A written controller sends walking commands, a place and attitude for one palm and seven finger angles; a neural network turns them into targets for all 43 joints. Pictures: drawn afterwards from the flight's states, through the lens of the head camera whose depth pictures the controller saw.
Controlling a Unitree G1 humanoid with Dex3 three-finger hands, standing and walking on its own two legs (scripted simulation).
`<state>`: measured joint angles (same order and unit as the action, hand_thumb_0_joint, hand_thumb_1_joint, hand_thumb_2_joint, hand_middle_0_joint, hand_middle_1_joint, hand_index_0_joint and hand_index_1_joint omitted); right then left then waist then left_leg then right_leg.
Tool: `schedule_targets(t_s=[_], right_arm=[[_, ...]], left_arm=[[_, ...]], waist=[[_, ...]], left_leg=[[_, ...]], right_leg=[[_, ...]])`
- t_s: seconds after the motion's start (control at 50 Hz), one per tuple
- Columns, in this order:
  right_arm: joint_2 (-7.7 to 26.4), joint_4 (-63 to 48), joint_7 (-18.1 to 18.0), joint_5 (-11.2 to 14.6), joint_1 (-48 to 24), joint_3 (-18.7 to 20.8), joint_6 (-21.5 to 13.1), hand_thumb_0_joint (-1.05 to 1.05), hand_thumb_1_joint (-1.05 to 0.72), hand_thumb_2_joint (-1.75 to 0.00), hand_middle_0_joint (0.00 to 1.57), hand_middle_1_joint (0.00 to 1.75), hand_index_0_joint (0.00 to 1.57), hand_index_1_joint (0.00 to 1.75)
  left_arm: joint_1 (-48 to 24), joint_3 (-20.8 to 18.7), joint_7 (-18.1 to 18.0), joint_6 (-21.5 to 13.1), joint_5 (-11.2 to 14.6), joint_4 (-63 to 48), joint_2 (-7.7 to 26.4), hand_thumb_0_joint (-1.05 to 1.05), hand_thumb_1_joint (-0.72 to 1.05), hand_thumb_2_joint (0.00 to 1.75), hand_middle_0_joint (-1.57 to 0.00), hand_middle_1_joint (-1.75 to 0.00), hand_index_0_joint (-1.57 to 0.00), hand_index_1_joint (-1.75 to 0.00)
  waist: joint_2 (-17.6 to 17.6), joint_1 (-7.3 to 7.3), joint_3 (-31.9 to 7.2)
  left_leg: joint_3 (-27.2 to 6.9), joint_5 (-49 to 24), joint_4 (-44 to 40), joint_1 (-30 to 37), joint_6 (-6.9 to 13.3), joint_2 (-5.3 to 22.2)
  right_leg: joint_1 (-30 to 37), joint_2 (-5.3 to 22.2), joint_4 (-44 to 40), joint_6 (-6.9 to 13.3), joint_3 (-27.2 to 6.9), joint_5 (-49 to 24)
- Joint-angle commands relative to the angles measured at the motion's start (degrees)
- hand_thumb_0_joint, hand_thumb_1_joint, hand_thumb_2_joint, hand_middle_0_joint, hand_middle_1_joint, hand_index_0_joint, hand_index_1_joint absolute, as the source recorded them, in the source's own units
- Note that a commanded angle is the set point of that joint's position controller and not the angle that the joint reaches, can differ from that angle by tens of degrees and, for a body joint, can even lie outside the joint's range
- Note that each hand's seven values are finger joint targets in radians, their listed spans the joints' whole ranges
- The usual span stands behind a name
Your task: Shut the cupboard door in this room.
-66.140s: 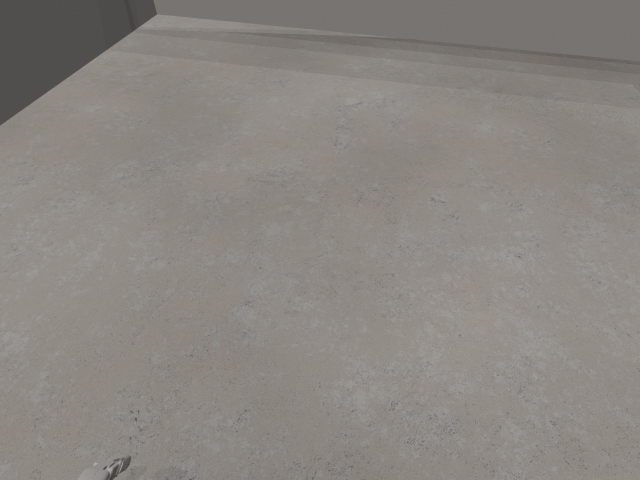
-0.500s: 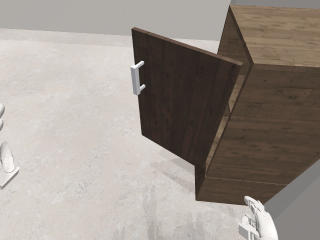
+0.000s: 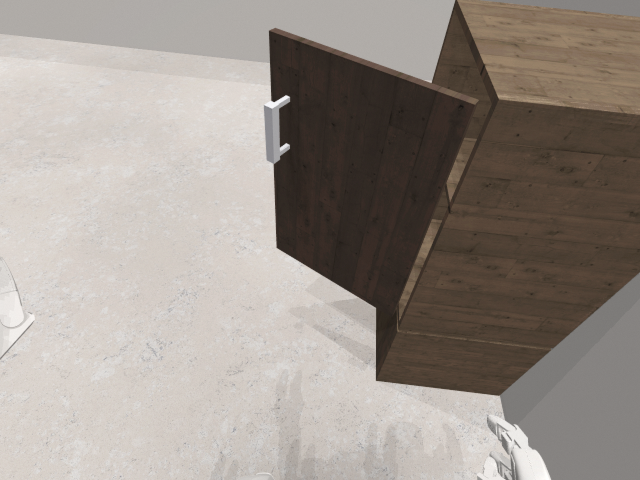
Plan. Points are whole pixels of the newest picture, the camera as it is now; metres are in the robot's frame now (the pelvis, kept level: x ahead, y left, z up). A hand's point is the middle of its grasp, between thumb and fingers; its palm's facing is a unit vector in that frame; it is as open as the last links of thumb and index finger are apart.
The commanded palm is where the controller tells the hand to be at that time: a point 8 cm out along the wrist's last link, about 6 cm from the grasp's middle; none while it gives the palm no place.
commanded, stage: step back with the hand held close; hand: left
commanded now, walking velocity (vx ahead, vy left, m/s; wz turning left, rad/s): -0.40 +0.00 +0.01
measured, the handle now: (278, 129) +0.73 +0.12 +0.04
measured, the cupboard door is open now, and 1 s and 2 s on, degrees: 61 61 61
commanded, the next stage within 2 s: stop stepping back and stand still in 0.78 s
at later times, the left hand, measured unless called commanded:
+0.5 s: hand out of the picture +0.13 +0.29 +0.19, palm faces +0.49 -0.75 -0.44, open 7.4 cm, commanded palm +0.06 +0.32 +0.20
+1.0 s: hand out of the picture +0.01 +0.31 +0.20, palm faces +0.41 -0.85 -0.34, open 7.4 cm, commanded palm -0.09 +0.35 +0.20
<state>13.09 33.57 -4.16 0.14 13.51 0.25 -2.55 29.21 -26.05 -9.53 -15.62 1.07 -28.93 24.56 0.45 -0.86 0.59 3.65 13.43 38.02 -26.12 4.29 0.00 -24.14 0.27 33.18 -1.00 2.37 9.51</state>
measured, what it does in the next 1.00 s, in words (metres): walks backwards: right foot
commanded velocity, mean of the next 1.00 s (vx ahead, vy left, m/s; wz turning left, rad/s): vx -0.29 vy -0.02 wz -0.07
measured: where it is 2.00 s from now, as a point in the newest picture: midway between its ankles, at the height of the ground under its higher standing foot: outside the picture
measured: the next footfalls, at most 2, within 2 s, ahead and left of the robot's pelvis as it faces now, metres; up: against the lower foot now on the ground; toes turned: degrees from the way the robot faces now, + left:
right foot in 0.76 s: -0.22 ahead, -0.14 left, +0.00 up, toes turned +1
right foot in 1.04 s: -0.21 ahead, -0.05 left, +0.01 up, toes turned -8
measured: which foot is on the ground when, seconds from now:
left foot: down 0.00-1.00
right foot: down 0.00-0.46, up 0.48-0.74, down 0.76-0.88, up 0.90-1.00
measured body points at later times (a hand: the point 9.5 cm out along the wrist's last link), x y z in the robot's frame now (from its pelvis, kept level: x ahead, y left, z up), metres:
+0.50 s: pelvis -0.06 +0.01 +0.00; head -0.06 +0.05 +0.45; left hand +0.10 +0.33 +0.21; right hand +0.13 -0.23 -0.06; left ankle +0.09 +0.08 -0.72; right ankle +0.01 -0.14 -0.70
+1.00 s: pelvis -0.23 +0.05 -0.01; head -0.24 +0.09 +0.43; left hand -0.02 +0.35 +0.22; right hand -0.05 -0.19 -0.06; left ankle +0.05 +0.09 -0.71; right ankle -0.27 -0.08 -0.70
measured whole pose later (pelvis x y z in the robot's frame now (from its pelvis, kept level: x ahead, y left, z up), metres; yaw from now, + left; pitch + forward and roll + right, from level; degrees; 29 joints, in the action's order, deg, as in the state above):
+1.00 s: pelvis -0.23 +0.05 -0.01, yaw +0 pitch -4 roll -7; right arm 9.2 35.7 -2.7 -0.6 7.5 0.9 -4.6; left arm 16.0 -26.7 -5.4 -13.0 4.3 -25.6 29.4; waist -1.1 -3.2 2.1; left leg 5.8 -4.4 20.1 -30.4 0.7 3.1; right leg -14.8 -7.2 49.4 1.5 3.0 36.3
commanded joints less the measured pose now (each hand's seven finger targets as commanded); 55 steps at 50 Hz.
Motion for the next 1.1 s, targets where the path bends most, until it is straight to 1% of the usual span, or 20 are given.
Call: schedule_targets(t_s=[0.0,0.14,0.28,0.38,0.46,0.52,0.66,0.7,0.74,0.76,0.8,0.84,0.88,0.9,0.94,0.98,1.0,1.02,1.06,1.08], right_arm=[[8.6,-9.4,-1.0,-0.1,-6.4,3.4,-3.5,0.00,-0.90,-0.90,0.20,0.30,0.20,0.30],[7.9,-8.4,-0.9,-0.4,-6.0,3.9,-4.7,0.00,-0.90,-0.90,0.20,0.30,0.20,0.30],[5.1,-6.1,-0.1,-0.7,-5.2,3.6,-3.4,0.00,-0.90,-0.90,0.20,0.30,0.20,0.30],[5.6,-6.7,-0.5,-0.1,-5.6,3.4,-1.7,0.00,-0.90,-0.90,0.20,0.30,0.20,0.30],[7.4,-7.8,-1.8,-0.8,-9.0,3.8,-4.0,0.00,-0.90,-0.90,0.20,0.30,0.20,0.30],[6.9,-6.5,-0.4,-0.6,-8.5,5.1,-5.7,0.00,-0.90,-0.90,0.20,0.30,0.20,0.30],[4.8,-3.4,1.1,-1.3,-6.7,3.3,-7.1,0.00,-0.90,-0.90,0.20,0.30,0.20,0.30],[4.4,-1.8,1.1,-1.8,-5.3,3.1,-6.5,0.00,-0.90,-0.90,0.20,0.30,0.20,0.30],[3.1,0.3,0.6,-1.4,-4.9,2.9,-6.0,0.00,-0.90,-0.90,0.20,0.30,0.20,0.30],[2.4,-1.1,0.0,-1.6,-6.9,1.9,-6.6,0.00,-0.90,-0.90,0.20,0.30,0.20,0.30],[3.7,-1.4,-0.8,-0.3,-7.0,3.0,-7.0,0.00,-0.90,-0.90,0.20,0.30,0.20,0.30],[6.0,-3.0,-1.6,-0.5,-10.0,3.1,-6.3,0.00,-0.90,-0.90,0.20,0.30,0.20,0.30],[6.2,-4.4,-0.4,-0.7,-10.1,3.3,-6.7,0.00,-0.90,-0.90,0.20,0.30,0.20,0.30],[7.6,-5.3,0.2,-0.6,-10.5,3.3,-6.1,0.00,-0.90,-0.90,0.20,0.30,0.20,0.30],[6.9,-6.9,1.4,-1.1,-9.6,4.1,-4.0,0.00,-0.90,-0.90,0.20,0.30,0.20,0.30],[4.2,-9.6,2.3,0.1,-9.8,4.2,-3.1,0.00,-0.90,-0.90,0.20,0.30,0.20,0.30],[2.8,-9.5,2.7,1.7,-9.0,4.1,-2.6,0.00,-0.90,-0.90,0.20,0.30,0.20,0.30],[4.3,-9.4,2.4,1.8,-9.7,5.3,-2.5,0.00,-0.90,-0.90,0.20,0.30,0.20,0.30],[2.3,-7.0,2.9,-0.3,-6.9,4.8,-3.1,0.00,-0.90,-0.90,0.20,0.30,0.20,0.30],[0.3,-8.8,2.0,-0.3,-8.9,1.8,-3.4,0.00,-0.90,-0.90,0.20,0.30,0.20,0.30]], left_arm=[[-0.8,-8.9,-0.7,-3.4,-0.1,-10.7,10.2,0.00,0.90,0.90,-0.20,-0.30,-0.20,-0.30],[0.6,-9.8,0.5,-4.1,0.7,-13.7,11.4,0.00,0.90,0.90,-0.20,-0.30,-0.20,-0.30],[-1.8,-6.4,-1.2,-3.1,1.0,-13.0,11.7,0.00,0.90,0.90,-0.20,-0.30,-0.20,-0.30],[-0.8,-6.8,-1.8,-2.6,1.3,-11.5,12.0,0.00,0.90,0.90,-0.20,-0.30,-0.20,-0.30],[-2.5,-9.5,-0.8,-3.3,0.3,-12.3,12.0,0.00,0.90,0.90,-0.20,-0.30,-0.20,-0.30],[-2.8,-8.9,-0.1,-3.2,1.7,-14.6,11.8,0.00,0.90,0.90,-0.20,-0.30,-0.20,-0.30],[-3.0,-3.8,0.5,-2.3,4.3,-17.9,9.3,0.00,0.90,0.90,-0.20,-0.30,-0.20,-0.30],[-6.7,-4.3,0.4,-3.4,3.7,-18.2,10.7,0.00,0.90,0.90,-0.20,-0.30,-0.20,-0.30],[-11.9,-6.3,-0.7,-4.3,2.6,-19.5,14.8,0.00,0.90,0.90,-0.20,-0.30,-0.20,-0.30],[-15.1,-6.8,-1.0,-4.7,2.1,-19.9,16.5,0.00,0.90,0.90,-0.20,-0.30,-0.20,-0.30],[-17.0,-4.7,0.7,-3.3,1.8,-15.5,13.9,0.00,0.90,0.90,-0.20,-0.30,-0.20,-0.30],[-15.5,-4.8,2.1,0.0,2.4,-12.2,12.6,0.00,0.90,0.90,-0.20,-0.30,-0.20,-0.30],[-12.7,-5.6,2.6,-0.1,3.1,-8.8,11.5,0.00,0.90,0.90,-0.20,-0.30,-0.20,-0.30],[-12.4,-6.4,2.8,-0.3,3.1,-7.0,11.3,0.00,0.90,0.90,-0.20,-0.30,-0.20,-0.30],[-4.1,-9.6,4.0,1.6,4.3,-1.6,12.8,0.00,0.90,0.90,-0.20,-0.30,-0.20,-0.30],[2.8,-10.4,3.7,2.3,5.0,-11.5,13.6,0.00,0.90,0.90,-0.20,-0.30,-0.20,-0.30],[7.4,-13.0,2.8,2.3,4.3,-16.2,16.8,0.00,0.90,0.90,-0.20,-0.30,-0.20,-0.30],[6.1,-11.4,2.8,2.4,3.1,-23.8,17.8,0.00,0.90,0.90,-0.20,-0.30,-0.20,-0.30],[-6.0,-15.5,3.0,2.4,4.0,-31.4,23.6,0.00,0.90,0.90,-0.20,-0.30,-0.20,-0.30],[-6.5,-15.1,2.0,1.8,3.6,-29.6,22.6,0.00,0.90,0.90,-0.20,-0.30,-0.20,-0.30]], waist=[[-10.5,0.87,-6.4],[-4.0,0.24,-8.3],[4.8,-0.65,-7.4],[2.0,-1.49,-5.7],[-19.4,0.46,-6.8],[-11.6,1.49,-12.0],[-16.6,1.05,-14.2],[-8.4,0.76,-13.0],[5.2,-0.16,-13.1],[6.6,0.25,-10.6],[9.7,-1.58,-10.8],[-8.7,-0.33,-6.4],[-20.1,0.96,-8.0],[-22.3,1.20,-5.8],[-24.7,3.10,-11.9],[-13.8,5.71,-16.2],[10.8,5.08,-11.5],[24.7,2.32,-1.2],[18.4,-2.84,-1.9],[7.9,-1.83,-2.4]], left_leg=[[-16.6,28.3,-24.3,-24.7,3.0,12.9],[-13.3,16.1,-15.3,-15.6,1.5,9.5],[-5.7,10.2,2.9,5.4,-4.2,1.3],[-9.2,9.0,-6.4,8.6,-2.4,3.5],[-27.9,35.0,-35.9,-22.4,4.7,21.8],[-17.7,21.4,-29.8,-6.3,1.4,18.9],[-8.1,11.3,-31.5,14.8,-9.2,16.4],[-3.5,2.7,-20.6,21.0,-11.8,13.0],[-1.8,-2.0,2.6,26.5,-9.5,7.1],[-1.3,1.9,4.9,23.0,-8.8,5.0],[-2.2,-6.7,-3.3,25.6,-7.3,3.6],[-9.4,-21.0,-17.2,22.8,-4.8,9.6],[-15.1,16.2,-36.1,8.6,-4.1,15.9],[-13.5,33.8,-40.8,-3.0,-7.2,15.2],[-7.9,36.2,-42.6,-5.5,-18.5,12.4],[9.0,23.6,-17.7,-0.1,-17.3,2.5],[13.0,16.0,20.6,5.5,-14.7,-4.3],[-6.5,17.0,52.3,-1.8,-10.2,-5.2],[-10.4,8.7,67.2,-5.4,-8.9,0.1],[-5.8,5.7,57.3,-7.4,-7.5,2.3]], right_leg=[[27.1,-2.4,10.0,0.3,-4.5,0.1],[21.5,-0.3,4.9,1.8,-11.5,-9.6],[-4.7,12.8,-16.7,7.6,-23.5,14.4],[-8.3,6.5,-12.9,4.1,-12.5,13.3],[21.1,-7.6,25.8,-0.2,-3.8,12.2],[13.7,-7.2,26.4,0.6,-2.7,18.3],[10.9,-5.2,-7.1,2.6,2.0,24.4],[6.0,0.1,-19.5,5.0,-5.5,18.2],[-7.5,15.4,-24.5,10.5,-21.0,4.5],[-5.0,16.8,-21.4,10.6,-17.2,-8.6],[-5.5,9.4,-12.4,5.5,-9.0,-7.3],[-4.7,-3.4,-0.4,-0.6,-0.2,5.0],[9.0,-8.8,15.0,1.2,-0.4,28.2],[16.2,-12.6,20.9,2.4,4.2,29.4],[22.8,-15.4,24.1,3.7,9.8,29.6],[20.2,-9.9,8.0,7.1,9.6,29.5],[-2.5,3.8,-13.4,9.4,-5.1,33.8],[-28.9,22.1,-27.6,13.6,-34.3,45.7],[-37.7,24.2,-29.9,15.4,-26.8,49.6],[-25.6,17.1,-27.4,11.5,-22.6,50.9]])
